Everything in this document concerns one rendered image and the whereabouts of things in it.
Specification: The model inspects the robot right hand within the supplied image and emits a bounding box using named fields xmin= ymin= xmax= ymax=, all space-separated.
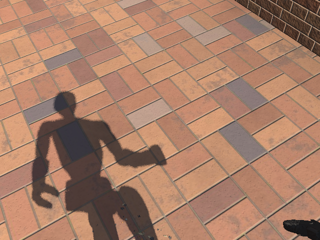
xmin=283 ymin=219 xmax=320 ymax=240

